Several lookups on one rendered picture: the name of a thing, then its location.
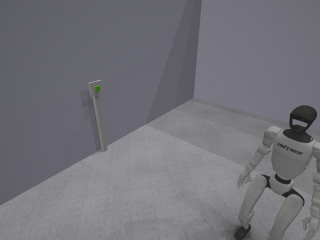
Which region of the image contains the robot torso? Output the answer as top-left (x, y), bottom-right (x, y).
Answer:
top-left (267, 128), bottom-right (316, 198)

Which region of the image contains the left robot forearm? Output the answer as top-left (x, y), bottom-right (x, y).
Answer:
top-left (309, 185), bottom-right (320, 218)

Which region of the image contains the right robot forearm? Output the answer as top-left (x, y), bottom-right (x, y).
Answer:
top-left (245, 144), bottom-right (265, 173)

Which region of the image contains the robot right upper arm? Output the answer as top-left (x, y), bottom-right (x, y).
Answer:
top-left (258, 125), bottom-right (282, 155)

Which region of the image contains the humanoid robot head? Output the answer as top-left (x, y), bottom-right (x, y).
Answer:
top-left (283, 105), bottom-right (317, 143)

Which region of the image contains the panel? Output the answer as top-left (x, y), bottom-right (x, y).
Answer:
top-left (88, 80), bottom-right (108, 152)

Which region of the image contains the robot right hand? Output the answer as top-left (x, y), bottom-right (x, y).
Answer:
top-left (237, 170), bottom-right (252, 189)

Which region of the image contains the robot left hand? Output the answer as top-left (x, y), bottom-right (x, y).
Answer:
top-left (301, 215), bottom-right (320, 240)

